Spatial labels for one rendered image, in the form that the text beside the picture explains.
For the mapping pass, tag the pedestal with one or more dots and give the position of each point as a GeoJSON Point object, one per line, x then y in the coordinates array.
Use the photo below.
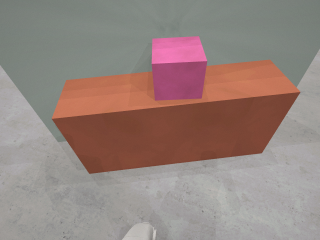
{"type": "Point", "coordinates": [114, 123]}

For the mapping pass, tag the robot left thigh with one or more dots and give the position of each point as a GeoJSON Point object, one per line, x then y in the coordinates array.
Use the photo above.
{"type": "Point", "coordinates": [141, 231]}

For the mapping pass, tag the carton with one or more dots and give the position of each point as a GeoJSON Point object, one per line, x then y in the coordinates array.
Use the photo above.
{"type": "Point", "coordinates": [178, 68]}

